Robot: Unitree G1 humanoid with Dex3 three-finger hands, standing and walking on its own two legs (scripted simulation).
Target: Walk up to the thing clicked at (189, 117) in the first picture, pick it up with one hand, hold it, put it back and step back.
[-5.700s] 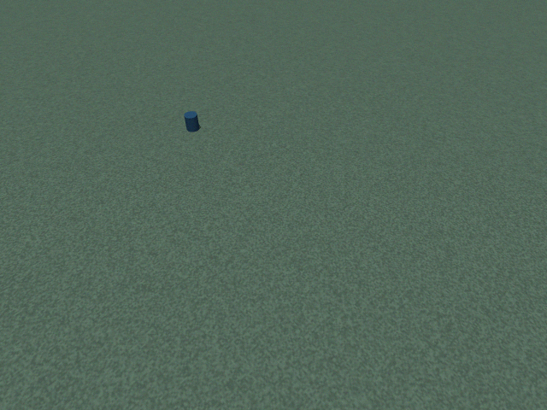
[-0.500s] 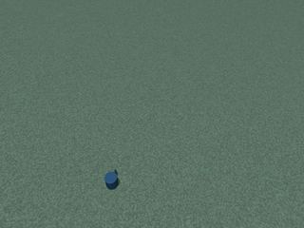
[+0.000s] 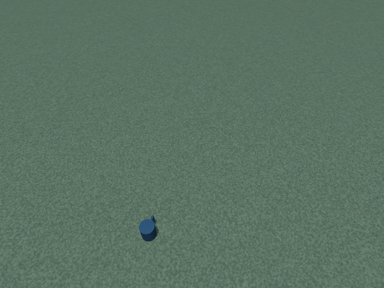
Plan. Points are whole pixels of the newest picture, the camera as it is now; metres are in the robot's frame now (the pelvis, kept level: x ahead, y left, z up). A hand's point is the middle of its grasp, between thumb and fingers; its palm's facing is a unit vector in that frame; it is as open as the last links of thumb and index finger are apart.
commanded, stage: walk up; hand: left
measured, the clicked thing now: (149, 227) +0.55 +0.22 -0.73
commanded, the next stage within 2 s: stand in 0.50 s
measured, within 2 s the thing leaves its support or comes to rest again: neither
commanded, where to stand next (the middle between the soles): +0.04 +0.00 m, yaw -2 degrees
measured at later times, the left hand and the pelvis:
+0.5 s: hand out of the picture +0.09 +0.25 -0.15, palm faces +0.00 -0.94 -0.34, open 7.4 cm; pelvis +0.00 +0.00 +0.00, yaw +0 degrees
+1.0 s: hand out of the picture +0.06 +0.25 -0.15, palm faces -0.02 -0.94 -0.35, open 7.4 cm; pelvis -0.02 -0.01 +0.01, yaw -1 degrees
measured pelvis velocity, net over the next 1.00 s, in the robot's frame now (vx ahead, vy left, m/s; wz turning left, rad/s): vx -0.02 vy -0.01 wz -0.01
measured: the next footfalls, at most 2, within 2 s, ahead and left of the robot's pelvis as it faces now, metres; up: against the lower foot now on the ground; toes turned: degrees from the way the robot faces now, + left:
none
